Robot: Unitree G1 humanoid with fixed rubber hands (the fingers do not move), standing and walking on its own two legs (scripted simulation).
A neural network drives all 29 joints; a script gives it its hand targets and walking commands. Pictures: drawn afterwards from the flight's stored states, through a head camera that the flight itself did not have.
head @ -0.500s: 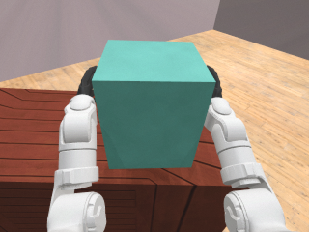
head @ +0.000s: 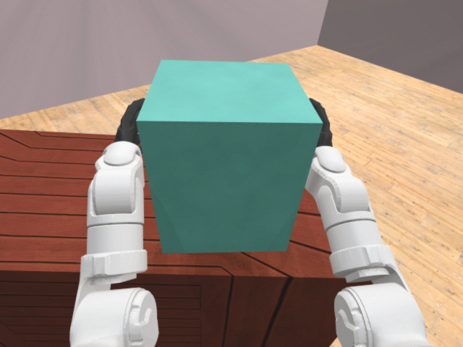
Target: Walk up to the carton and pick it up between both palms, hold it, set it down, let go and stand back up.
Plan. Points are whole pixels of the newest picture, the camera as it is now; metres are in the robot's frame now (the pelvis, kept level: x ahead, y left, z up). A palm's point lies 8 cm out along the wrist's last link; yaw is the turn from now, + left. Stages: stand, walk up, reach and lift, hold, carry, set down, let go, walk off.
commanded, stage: hold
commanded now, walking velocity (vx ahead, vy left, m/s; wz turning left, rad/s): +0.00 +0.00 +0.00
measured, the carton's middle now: (225, 157) +0.38 +0.01 +0.19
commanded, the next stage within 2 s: none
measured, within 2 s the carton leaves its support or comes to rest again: neither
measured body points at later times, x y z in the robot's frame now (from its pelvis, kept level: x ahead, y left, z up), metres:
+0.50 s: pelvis +0.01 +0.00 +0.00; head -0.03 +0.02 +0.45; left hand +0.39 +0.16 +0.21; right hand +0.39 -0.15 +0.22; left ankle +0.00 +0.13 -0.75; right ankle +0.06 -0.12 -0.75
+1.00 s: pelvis +0.00 +0.00 +0.00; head -0.04 +0.03 +0.45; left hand +0.39 +0.16 +0.22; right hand +0.39 -0.15 +0.22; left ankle +0.00 +0.13 -0.75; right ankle +0.06 -0.12 -0.75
